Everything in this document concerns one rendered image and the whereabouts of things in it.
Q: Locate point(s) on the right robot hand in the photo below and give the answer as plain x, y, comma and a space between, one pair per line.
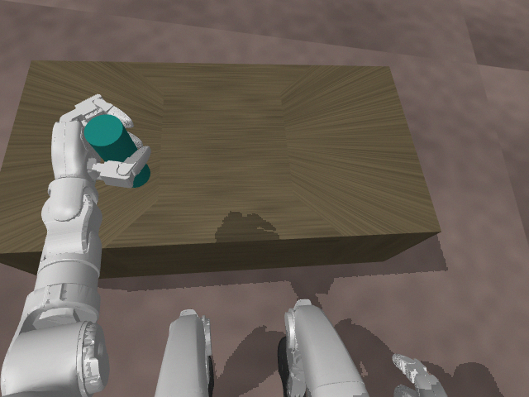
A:
425, 385

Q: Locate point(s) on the right robot foot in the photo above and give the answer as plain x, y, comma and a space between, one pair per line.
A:
283, 366

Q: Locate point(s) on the left robot arm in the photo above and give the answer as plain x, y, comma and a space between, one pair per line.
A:
59, 349

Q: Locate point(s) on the left robot hand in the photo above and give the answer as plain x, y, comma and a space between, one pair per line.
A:
73, 156

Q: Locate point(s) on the can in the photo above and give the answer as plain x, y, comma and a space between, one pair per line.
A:
109, 138

